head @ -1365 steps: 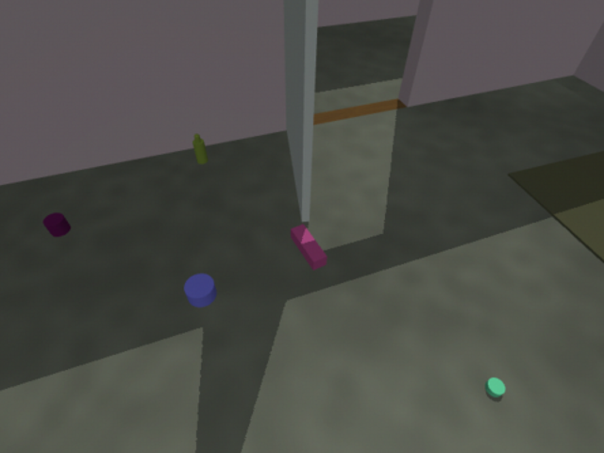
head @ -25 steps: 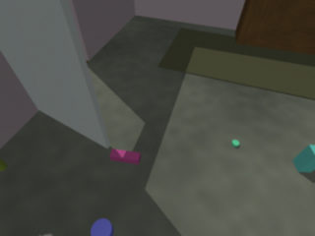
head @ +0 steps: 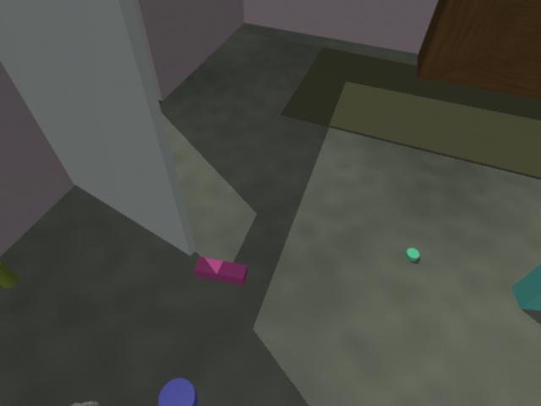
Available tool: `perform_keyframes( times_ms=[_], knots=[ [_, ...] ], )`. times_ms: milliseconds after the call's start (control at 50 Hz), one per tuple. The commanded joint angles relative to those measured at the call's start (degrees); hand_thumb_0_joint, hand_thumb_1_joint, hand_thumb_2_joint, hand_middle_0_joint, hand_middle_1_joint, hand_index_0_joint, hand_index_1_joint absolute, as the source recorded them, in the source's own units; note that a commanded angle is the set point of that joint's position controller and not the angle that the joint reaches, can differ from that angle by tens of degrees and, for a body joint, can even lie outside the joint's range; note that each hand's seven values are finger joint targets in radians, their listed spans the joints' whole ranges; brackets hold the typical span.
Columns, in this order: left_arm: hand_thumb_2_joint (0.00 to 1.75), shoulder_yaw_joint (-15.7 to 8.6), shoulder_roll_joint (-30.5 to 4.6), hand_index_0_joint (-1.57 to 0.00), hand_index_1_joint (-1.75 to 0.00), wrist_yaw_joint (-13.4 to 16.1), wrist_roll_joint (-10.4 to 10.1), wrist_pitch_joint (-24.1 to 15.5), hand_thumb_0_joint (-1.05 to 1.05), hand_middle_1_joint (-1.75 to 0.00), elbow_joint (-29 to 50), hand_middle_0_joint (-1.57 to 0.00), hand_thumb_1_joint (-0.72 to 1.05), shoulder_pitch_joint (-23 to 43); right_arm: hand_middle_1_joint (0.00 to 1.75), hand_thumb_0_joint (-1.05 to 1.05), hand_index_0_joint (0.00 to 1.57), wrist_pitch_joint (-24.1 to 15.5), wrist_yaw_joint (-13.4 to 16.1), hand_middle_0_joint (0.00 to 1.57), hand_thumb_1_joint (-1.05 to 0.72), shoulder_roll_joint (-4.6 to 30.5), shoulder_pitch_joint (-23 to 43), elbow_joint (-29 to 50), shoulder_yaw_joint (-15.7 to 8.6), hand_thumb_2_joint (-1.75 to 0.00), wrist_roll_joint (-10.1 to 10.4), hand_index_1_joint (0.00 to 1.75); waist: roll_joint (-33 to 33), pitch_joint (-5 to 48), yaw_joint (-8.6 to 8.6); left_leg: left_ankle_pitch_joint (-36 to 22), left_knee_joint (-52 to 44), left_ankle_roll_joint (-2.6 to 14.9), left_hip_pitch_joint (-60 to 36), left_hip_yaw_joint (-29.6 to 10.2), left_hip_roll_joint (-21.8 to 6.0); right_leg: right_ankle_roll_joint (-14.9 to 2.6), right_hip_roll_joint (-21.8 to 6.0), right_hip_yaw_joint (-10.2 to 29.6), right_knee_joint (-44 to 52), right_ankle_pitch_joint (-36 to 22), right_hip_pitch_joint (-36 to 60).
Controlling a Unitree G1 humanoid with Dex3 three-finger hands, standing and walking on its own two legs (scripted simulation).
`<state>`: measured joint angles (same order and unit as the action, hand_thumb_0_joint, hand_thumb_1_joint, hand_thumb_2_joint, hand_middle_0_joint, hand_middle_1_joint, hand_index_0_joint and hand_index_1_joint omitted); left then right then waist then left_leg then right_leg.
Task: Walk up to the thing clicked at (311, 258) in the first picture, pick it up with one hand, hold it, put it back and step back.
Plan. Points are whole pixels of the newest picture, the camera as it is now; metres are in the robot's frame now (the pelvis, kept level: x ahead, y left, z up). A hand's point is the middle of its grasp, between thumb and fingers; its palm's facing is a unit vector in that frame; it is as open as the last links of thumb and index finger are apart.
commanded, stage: walk up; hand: left
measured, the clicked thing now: (221, 271) +0.74 +0.23 -0.75
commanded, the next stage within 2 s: stand in 0.04 s
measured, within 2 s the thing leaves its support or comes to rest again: neither
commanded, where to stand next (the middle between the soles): +0.35 -0.01 m, yaw -1 degrees
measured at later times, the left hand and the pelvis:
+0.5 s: hand out of the picture +0.07 +0.24 -0.15, palm faces -0.03 -0.94 -0.34, open 7.3 cm; pelvis -0.02 -0.01 +0.01, yaw -1 degrees
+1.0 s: hand out of the picture +0.05 +0.24 -0.15, palm faces -0.06 -0.94 -0.34, open 7.3 cm; pelvis -0.03 -0.01 +0.01, yaw -2 degrees
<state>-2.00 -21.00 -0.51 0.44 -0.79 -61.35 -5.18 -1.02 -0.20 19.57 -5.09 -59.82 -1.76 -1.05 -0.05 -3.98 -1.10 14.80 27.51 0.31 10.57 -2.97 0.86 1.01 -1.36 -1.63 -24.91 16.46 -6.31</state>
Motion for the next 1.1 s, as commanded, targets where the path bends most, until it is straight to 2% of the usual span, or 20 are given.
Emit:
perform_keyframes(
  times_ms=[0, 20, 40, 80, 140, 220, 280, 340, 420, 540, 580, 760, 820, 940, 1000, 1020, 1040, 1060, 1080],
  knots=[
    [0.90, -2.68, -12.48, -0.20, -0.30, 1.08, 0.24, -1.73, 0.00, -0.30, 3.48, -0.20, 0.90, 2.69, 0.30, 0.00, 0.20, -1.09, 0.46, 0.20, -0.90, 11.87, 2.63, 3.22, -2.37, -0.90, 0.20, 0.30, 0.44, 6.68, 0.59, -15.40, -3.39, 2.28, -0.38, -3.94, -5.83, -3.31, -5.28, 4.37, 3.62, -14.04, 3.46],
    [0.90, -1.19, -10.22, -0.20, -0.30, 1.03, -0.28, -1.54, 0.00, -0.30, 2.39, -0.20, 0.90, 2.83, 0.30, 0.00, 0.20, -1.10, 0.61, 0.20, -0.90, 12.18, 3.20, 2.71, -1.88, -0.90, 0.66, 0.30, -0.46, 6.24, 1.00, -21.85, -5.71, 1.89, -3.74, -4.96, -7.49, -2.75, -6.25, 5.67, 4.72, -19.56, 1.68],
    [0.90, -1.29, -10.42, -0.20, -0.30, 1.08, -0.34, -1.44, 0.00, -0.30, 2.54, -0.20, 0.90, 2.75, 0.30, 0.00, 0.20, -1.19, 0.74, 0.20, -0.90, 12.29, 2.61, 2.46, -1.91, -0.90, 0.59, 0.30, -0.24, 7.62, 1.09, -26.84, -5.52, 1.63, -5.89, -4.69, -7.87, -2.53, -6.01, 5.02, 4.34, -22.61, 2.46],
    [0.90, -1.13, -10.79, -0.20, -0.30, 1.31, -0.46, -1.43, 0.00, -0.30, 1.97, -0.20, 0.90, 2.17, 0.30, 0.00, 0.20, -1.20, 0.88, 0.20, -0.90, 12.68, 2.83, 1.94, -1.91, -0.90, 0.74, 0.30, -0.35, 8.61, 0.92, -29.38, -5.56, 1.48, -7.28, -4.31, -8.00, -2.00, -5.80, 4.42, 4.87, -24.32, 4.14],
    [0.90, -0.98, -10.97, -0.20, -0.30, 1.20, -0.27, -1.29, 0.00, -0.30, 1.24, -0.20, 0.90, 2.28, 0.30, 0.00, 0.20, -0.96, 0.84, 0.20, -0.90, 12.37, 3.51, 1.35, -1.51, -0.90, 0.95, 0.30, -0.47, 7.65, 1.04, -24.54, -7.77, 1.20, -6.88, -4.03, -7.82, -1.70, -5.62, 4.77, 6.66, -20.24, 4.32],
    [0.90, -0.70, -10.95, -0.20, -0.30, 1.22, 0.10, -1.50, 0.00, -0.30, 0.64, -0.20, 0.90, 2.20, 0.30, 0.00, 0.20, -0.77, 0.67, 0.20, -0.90, 12.39, 4.22, 0.83, -1.35, -0.90, 0.86, 0.30, 0.36, 8.10, 1.09, -22.08, -8.62, 1.14, -7.37, -3.60, -7.93, -1.66, -6.03, 5.00, 8.08, -19.53, 4.43],
    [0.90, -0.57, -10.96, -0.20, -0.30, 1.15, 0.11, -1.41, 0.00, -0.30, 0.20, -0.20, 0.90, 2.41, 0.30, 0.00, 0.20, -0.74, 0.56, 0.20, -0.90, 12.32, 4.54, 0.25, -1.01, -0.90, 0.83, 0.30, -0.51, 5.88, 1.02, -16.14, -10.53, 0.78, -5.05, -3.76, -7.53, -1.52, -6.00, 5.32, 9.37, -14.63, 3.64],
    [0.90, -0.42, -10.80, -0.20, -0.30, 1.02, 0.15, -1.31, 0.00, -0.30, 0.00, -0.20, 0.90, 2.19, 0.30, 0.00, 0.20, -0.81, 0.46, 0.20, -0.90, 12.33, 4.30, -0.26, -0.96, -0.90, 0.73, 0.30, -0.24, 5.60, 0.85, -15.04, -11.24, 0.60, -5.20, -3.84, -7.79, -1.76, -5.81, 5.27, 9.64, -12.04, 2.59],
    [0.90, -0.40, -11.03, -0.20, -0.30, 0.97, 0.16, -1.50, 0.00, -0.30, 0.05, -0.20, 0.90, 2.10, 0.30, 0.00, 0.20, -0.85, 0.42, 0.20, -0.90, 12.62, 4.00, -0.71, -1.07, -0.90, 0.65, 0.30, -0.01, 6.42, 0.92, -14.92, -10.98, 0.58, -5.65, -3.64, -7.79, -1.89, -6.21, 5.76, 9.79, -12.80, 2.80],
    [0.90, -0.29, -11.25, -0.20, -0.30, 0.88, 0.12, -1.43, 0.00, -0.30, 0.00, -0.20, 0.90, 1.64, 0.30, 0.00, 0.20, -0.91, 0.36, 0.20, -0.90, 12.53, 2.87, -1.48, -0.90, -0.90, 0.51, 0.30, 0.38, 5.42, 0.83, -12.89, -11.84, 0.49, -4.86, -4.02, -7.86, -2.04, -6.07, 6.04, 10.20, -10.50, 1.91],
    [0.90, -0.30, -11.33, -0.20, -0.30, 0.84, 0.04, -1.30, 0.00, -0.30, -0.10, -0.20, 0.90, 2.08, 0.30, 0.00, 0.20, -0.90, 0.32, 0.20, -0.90, 12.31, 2.10, -1.82, -0.74, -0.90, 0.49, 0.30, 0.77, 3.49, 1.10, -9.73, -12.71, 0.17, -3.13, -4.17, -7.54, -2.06, -5.74, 6.11, 10.66, -7.28, 0.98],
    [0.90, -0.24, -11.69, -0.20, -0.30, 0.54, 0.02, -1.15, 0.00, -0.30, -0.05, -0.20, 0.90, 0.97, 0.30, 0.00, 0.20, -0.84, 0.16, 0.20, -0.90, 12.84, 0.58, -2.45, -0.73, -0.90, 0.40, 0.30, 0.17, 2.59, 1.10, -4.09, -13.21, 0.26, -2.01, -4.50, -7.35, -2.30, -5.49, 6.89, 11.05, -2.80, -1.18],
    [0.90, -0.14, -11.74, -0.20, -0.30, 0.61, 0.11, -1.29, 0.00, -0.30, 0.26, -0.20, 0.90, 1.16, 0.30, 0.00, 0.20, -0.88, 0.16, 0.20, -0.90, 12.75, 0.54, -2.14, -0.70, -0.90, 0.39, 0.30, 0.70, 4.03, 1.20, -7.24, -12.53, 0.47, -2.95, -4.34, -7.63, -2.33, -5.81, 7.15, 10.72, -4.97, -0.84],
    [0.90, -0.03, -11.57, -0.20, -0.30, 0.67, -0.08, -1.21, 0.00, -0.30, 0.12, -0.20, 0.90, 0.71, 0.30, 0.00, 0.20, -0.84, 0.29, 0.20, -0.90, 12.80, -0.25, -2.52, -0.39, -0.90, 0.54, 0.30, 0.12, 4.37, 1.25, -9.24, -11.96, 0.61, -3.44, -4.23, -7.83, -2.30, -5.77, 7.20, 10.20, -7.47, -0.22],
    [0.90, 0.04, -11.65, -0.20, -0.30, 0.60, -0.13, -1.12, 0.00, -0.30, 0.06, -0.20, 0.90, 0.17, 0.30, 0.00, 0.20, -0.82, 0.27, 0.20, -0.90, 12.56, -0.18, -2.47, -0.23, -0.90, 0.58, 0.30, 0.70, 3.84, 1.25, -9.07, -12.06, 0.24, -3.56, -3.99, -7.51, -2.33, -5.48, 7.01, 10.21, -6.93, -0.84],
    [0.90, -3.43, -15.56, -0.20, -0.30, -0.39, 0.56, -1.61, 0.00, -0.30, 2.22, -0.20, 0.90, -3.75, 0.30, 0.00, 0.20, -1.26, -0.95, 0.20, -0.90, 16.48, -3.87, 0.34, -3.14, -0.90, -0.36, 0.30, 0.49, 9.36, 1.02, 16.60, -7.20, 3.94, -2.71, -3.09, -4.50, -4.77, -2.57, 6.86, 7.52, 16.22, 2.62],
    [0.90, -3.96, -15.99, -0.20, -0.30, -0.71, 1.21, -1.67, 0.00, -0.30, 1.63, -0.20, 0.90, -6.71, 0.30, 0.00, 0.20, -1.10, -1.50, 0.20, -0.90, 17.09, -3.35, 0.83, -3.69, -0.90, -0.92, 0.30, -0.61, 5.62, -0.54, 25.48, -5.45, 4.25, 5.11, -3.74, -4.39, -6.17, -4.43, 10.22, 7.51, 25.22, 2.43],
    [0.90, -4.68, -16.63, -0.20, -0.30, -0.80, 1.46, -1.72, 0.00, -0.30, 1.80, -0.20, 0.90, -8.18, 0.30, 0.00, 0.20, -0.91, -1.76, 0.20, -0.90, 15.65, 0.21, 2.60, -3.60, -0.90, -1.17, 0.30, 1.75, 0.83, -2.23, 23.72, -1.73, 3.47, 13.78, -2.13, -3.10, -7.91, -7.11, 14.79, 9.68, 29.07, 2.98],
    [0.90, -5.41, -17.63, -0.20, -0.30, -0.64, 1.57, -2.01, 0.00, -0.30, 2.21, -0.20, 0.90, -10.27, 0.30, 0.00, 0.20, -0.78, -2.00, 0.20, -0.90, 13.44, 3.35, 4.72, -3.47, -0.90, -1.05, 0.30, 7.59, -3.56, -4.03, 14.06, 8.37, 2.02, 22.36, 2.84, -0.75, -10.77, -12.90, 21.91, 15.94, 30.22, 6.78]
  ],
)
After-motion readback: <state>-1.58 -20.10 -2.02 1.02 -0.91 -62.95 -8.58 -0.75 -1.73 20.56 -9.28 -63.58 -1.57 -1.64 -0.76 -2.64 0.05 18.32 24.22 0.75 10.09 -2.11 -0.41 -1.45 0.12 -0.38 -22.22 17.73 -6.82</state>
